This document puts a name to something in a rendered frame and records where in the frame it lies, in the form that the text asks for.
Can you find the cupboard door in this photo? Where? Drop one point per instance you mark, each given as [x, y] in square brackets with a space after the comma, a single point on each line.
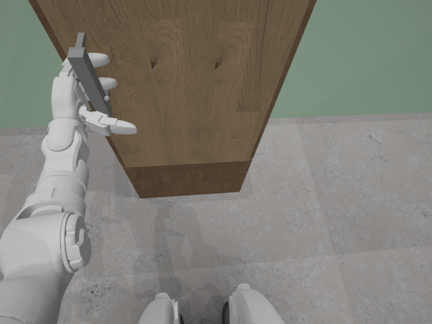
[196, 77]

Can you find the left robot thigh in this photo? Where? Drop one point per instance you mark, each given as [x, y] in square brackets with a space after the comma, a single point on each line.
[161, 311]

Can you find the left robot forearm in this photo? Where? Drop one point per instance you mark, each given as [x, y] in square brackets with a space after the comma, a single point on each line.
[63, 182]

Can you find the robot thigh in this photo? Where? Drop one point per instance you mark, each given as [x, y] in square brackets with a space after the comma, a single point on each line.
[161, 311]
[251, 307]

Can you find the handle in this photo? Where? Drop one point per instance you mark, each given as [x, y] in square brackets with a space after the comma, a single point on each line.
[82, 65]

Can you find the right robot thigh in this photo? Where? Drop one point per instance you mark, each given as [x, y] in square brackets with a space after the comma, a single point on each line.
[251, 307]

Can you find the left robot hand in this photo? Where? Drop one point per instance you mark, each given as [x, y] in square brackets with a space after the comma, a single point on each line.
[68, 97]

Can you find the robot left upper arm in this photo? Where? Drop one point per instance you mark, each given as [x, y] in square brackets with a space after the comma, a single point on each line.
[39, 256]

